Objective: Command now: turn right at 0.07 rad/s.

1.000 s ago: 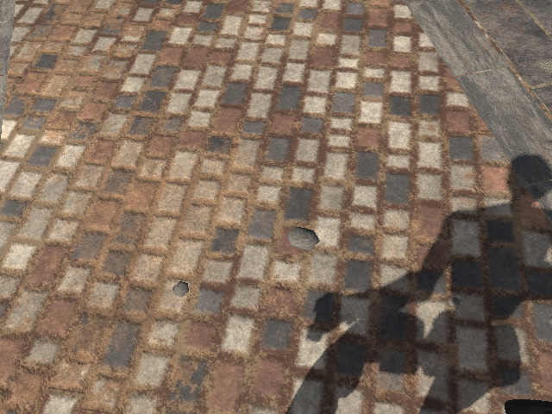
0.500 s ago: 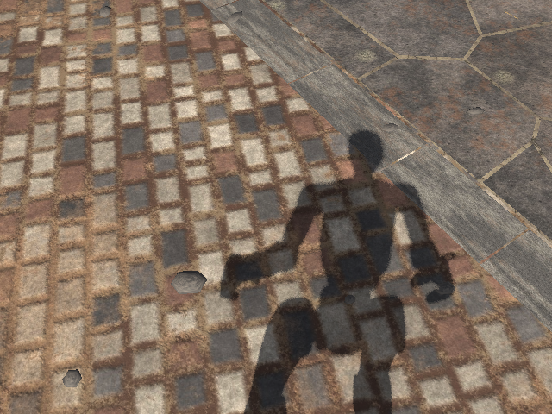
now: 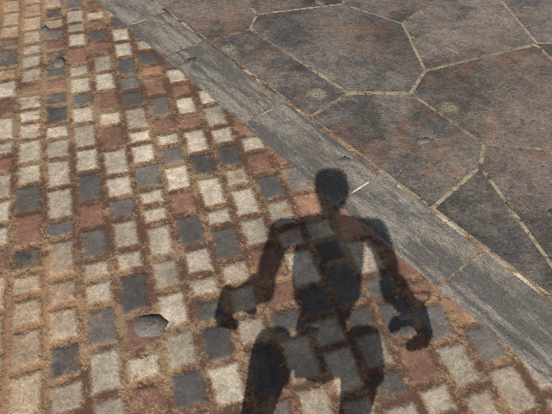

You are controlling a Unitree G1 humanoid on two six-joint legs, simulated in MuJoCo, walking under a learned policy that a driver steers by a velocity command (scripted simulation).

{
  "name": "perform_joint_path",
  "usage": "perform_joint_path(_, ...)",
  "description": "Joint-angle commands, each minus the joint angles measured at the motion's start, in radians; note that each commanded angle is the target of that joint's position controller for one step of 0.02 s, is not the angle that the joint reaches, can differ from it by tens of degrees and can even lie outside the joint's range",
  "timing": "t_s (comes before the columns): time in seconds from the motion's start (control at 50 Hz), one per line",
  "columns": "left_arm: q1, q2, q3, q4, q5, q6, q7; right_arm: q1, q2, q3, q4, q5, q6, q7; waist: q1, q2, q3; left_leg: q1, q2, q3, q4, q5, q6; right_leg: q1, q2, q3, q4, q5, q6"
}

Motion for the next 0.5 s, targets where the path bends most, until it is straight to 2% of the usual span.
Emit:
perform_joint_path(0.02,-0.023,0.141,0.042,-0.043,-0.001,-0.010,0.004,-0.027,-0.112,-0.024,-0.041,-0.005,-0.023,0.005,0.005,0.080,-0.063,0.012,0.052,-0.055,-0.080,0.163,0.056,0.043,-0.076,0.079,-0.062,0.113,-0.013)
perform_joint_path(0.08,-0.016,0.125,0.043,-0.028,-0.003,0.010,0.012,-0.019,-0.103,-0.016,-0.021,-0.006,-0.038,0.002,0.006,0.064,-0.045,0.002,0.039,-0.040,-0.081,0.161,0.036,0.048,-0.084,0.088,-0.065,0.154,-0.025)
perform_joint_path(0.24,0.011,0.119,0.050,0.051,-0.008,0.009,0.022,-0.010,-0.103,-0.007,0.027,-0.002,-0.035,-0.012,0.001,0.000,-0.023,0.008,0.024,-0.032,-0.084,0.138,0.038,0.053,-0.083,0.082,-0.076,0.171,-0.009)
perform_joint_path(0.5,0.024,0.124,0.047,0.177,-0.013,0.004,0.034,0.004,-0.086,0.003,0.114,0.000,-0.030,-0.018,0.003,-0.001,-0.008,0.015,0.001,-0.016,-0.100,0.135,0.039,0.069,-0.082,0.069,-0.089,0.183,0.000)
